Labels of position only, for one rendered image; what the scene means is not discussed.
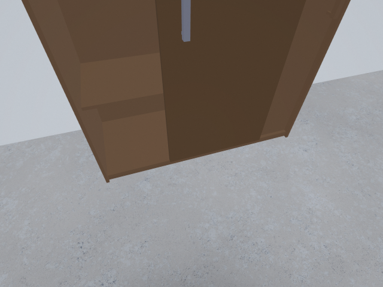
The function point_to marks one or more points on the wardrobe door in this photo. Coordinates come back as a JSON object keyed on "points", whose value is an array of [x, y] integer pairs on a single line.
{"points": [[219, 86], [310, 32]]}

